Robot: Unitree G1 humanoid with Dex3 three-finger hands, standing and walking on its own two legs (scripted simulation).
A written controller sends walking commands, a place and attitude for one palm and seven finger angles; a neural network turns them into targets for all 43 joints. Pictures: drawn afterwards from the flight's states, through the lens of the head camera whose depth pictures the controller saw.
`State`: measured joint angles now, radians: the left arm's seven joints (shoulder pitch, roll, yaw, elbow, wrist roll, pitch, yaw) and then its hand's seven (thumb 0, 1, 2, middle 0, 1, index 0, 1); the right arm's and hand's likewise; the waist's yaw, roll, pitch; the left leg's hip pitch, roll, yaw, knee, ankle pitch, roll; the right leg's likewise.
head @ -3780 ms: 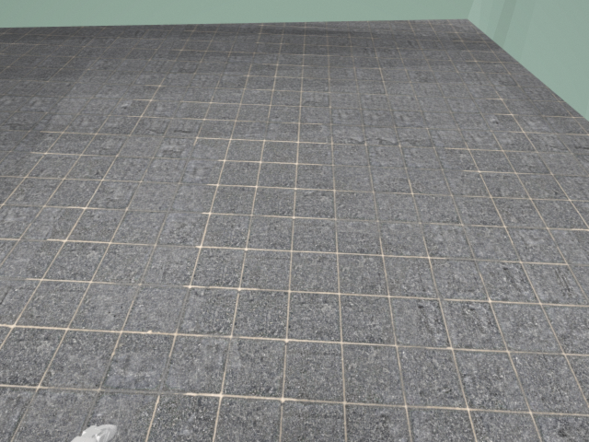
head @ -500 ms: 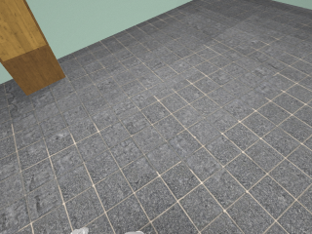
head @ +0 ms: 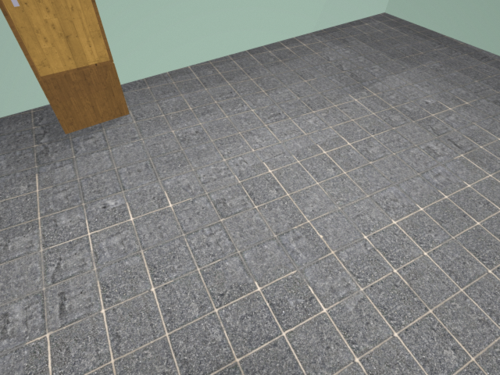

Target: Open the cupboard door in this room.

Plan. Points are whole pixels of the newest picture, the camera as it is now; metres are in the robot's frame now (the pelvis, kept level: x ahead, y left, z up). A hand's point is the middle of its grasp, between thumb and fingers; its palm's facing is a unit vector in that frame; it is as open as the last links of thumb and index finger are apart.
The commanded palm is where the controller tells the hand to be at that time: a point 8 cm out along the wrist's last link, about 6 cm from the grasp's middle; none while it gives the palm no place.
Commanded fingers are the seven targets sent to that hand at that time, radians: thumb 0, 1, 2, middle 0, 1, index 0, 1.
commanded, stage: stand and wait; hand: left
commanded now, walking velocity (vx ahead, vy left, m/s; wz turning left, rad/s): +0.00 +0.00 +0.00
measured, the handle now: out of the picture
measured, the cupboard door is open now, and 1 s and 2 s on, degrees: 0 0 0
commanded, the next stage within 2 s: turn or walk to find it in 0.14 s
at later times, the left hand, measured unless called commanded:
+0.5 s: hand out of the picture -0.01 +0.18 -0.18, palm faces +0.08 -0.98 -0.20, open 7.4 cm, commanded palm none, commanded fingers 0.00 0.90 0.90 -0.20 -0.30 -0.20 -0.30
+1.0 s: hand out of the picture +0.03 +0.18 -0.16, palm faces +0.19 -0.95 -0.24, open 7.4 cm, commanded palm none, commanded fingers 0.00 0.90 0.90 -0.20 -0.30 -0.20 -0.30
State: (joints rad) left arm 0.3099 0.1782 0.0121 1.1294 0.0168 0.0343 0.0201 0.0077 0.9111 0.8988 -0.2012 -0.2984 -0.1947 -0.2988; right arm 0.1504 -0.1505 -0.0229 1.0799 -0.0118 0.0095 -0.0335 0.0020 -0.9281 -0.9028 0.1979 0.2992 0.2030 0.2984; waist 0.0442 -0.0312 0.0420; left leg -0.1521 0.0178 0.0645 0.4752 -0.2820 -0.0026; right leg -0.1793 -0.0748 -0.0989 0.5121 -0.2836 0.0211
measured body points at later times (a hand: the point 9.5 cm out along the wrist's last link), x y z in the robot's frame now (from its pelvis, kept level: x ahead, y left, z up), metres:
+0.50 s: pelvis -0.02 +0.00 +0.00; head -0.01 +0.00 +0.45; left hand -0.01 +0.24 -0.16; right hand -0.03 -0.22 -0.16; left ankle -0.01 +0.12 -0.74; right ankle -0.01 -0.12 -0.74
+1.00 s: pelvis -0.02 -0.02 +0.00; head +0.00 -0.04 +0.45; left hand +0.02 +0.23 -0.14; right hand +0.08 -0.25 -0.16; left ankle -0.02 +0.12 -0.73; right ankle -0.02 -0.12 -0.74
